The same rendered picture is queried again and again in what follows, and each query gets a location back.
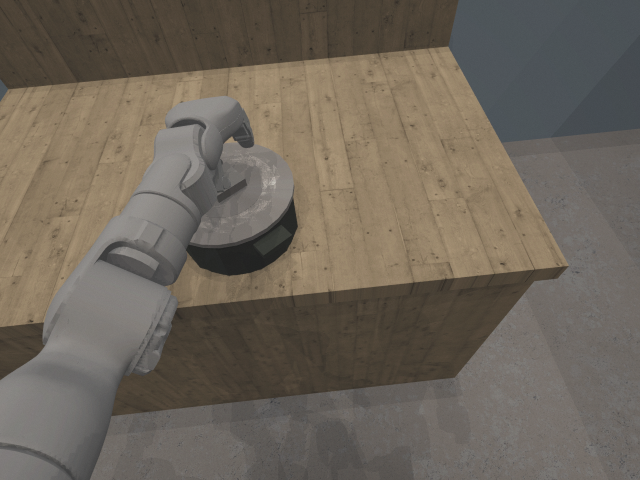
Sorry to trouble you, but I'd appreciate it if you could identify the knob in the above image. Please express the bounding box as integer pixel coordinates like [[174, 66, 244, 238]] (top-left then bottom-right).
[[216, 161, 247, 203]]

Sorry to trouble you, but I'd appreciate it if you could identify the lid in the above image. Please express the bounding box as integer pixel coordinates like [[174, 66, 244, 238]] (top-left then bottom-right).
[[189, 142, 294, 248]]

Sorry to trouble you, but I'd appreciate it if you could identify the table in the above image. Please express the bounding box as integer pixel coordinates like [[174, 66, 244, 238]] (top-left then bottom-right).
[[0, 0, 569, 416]]

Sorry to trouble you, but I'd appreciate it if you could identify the left robot forearm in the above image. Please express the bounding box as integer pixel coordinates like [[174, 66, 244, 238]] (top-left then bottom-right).
[[42, 115, 223, 345]]

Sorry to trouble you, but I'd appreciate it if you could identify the robot left hand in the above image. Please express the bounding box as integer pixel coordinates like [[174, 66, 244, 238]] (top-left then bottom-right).
[[165, 96, 254, 193]]

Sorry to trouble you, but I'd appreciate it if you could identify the left robot upper arm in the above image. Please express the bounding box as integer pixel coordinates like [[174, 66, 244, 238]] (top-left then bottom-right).
[[0, 260, 178, 480]]

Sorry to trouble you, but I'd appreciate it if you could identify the pot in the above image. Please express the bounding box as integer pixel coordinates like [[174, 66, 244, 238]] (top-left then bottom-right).
[[186, 200, 298, 276]]

